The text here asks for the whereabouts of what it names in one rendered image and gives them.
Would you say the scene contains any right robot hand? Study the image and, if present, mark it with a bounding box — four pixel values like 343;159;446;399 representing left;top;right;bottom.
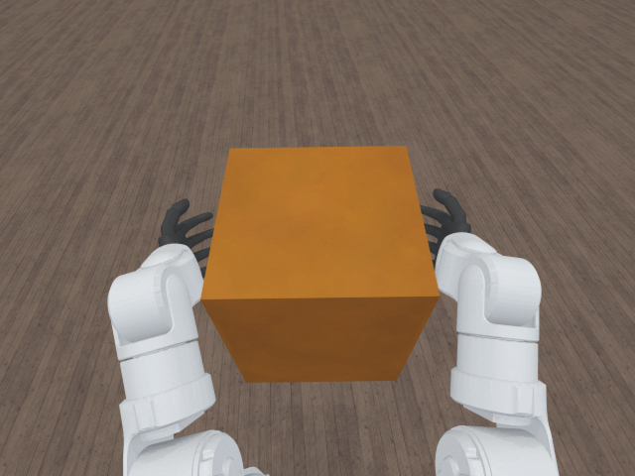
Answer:
420;188;471;268

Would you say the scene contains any robot right upper arm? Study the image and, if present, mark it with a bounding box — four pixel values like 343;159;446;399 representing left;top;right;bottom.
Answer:
436;425;558;476

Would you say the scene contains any robot left upper arm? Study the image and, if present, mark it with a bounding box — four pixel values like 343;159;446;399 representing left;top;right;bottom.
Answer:
129;430;244;476

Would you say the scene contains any left robot hand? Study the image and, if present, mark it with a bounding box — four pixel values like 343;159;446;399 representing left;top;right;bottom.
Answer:
158;198;214;278

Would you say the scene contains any left robot forearm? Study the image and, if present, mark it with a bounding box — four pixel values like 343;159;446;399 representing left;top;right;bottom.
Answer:
107;244;216;476

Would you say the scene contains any right robot forearm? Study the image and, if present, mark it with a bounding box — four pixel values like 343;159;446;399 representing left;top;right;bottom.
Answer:
435;232;560;476

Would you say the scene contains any carton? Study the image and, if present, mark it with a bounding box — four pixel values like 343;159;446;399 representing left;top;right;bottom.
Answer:
200;146;440;383

